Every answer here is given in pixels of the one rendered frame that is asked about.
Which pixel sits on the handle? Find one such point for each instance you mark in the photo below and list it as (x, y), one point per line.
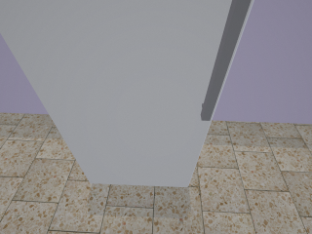
(234, 23)

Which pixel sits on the fridge door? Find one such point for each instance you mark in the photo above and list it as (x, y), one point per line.
(122, 80)

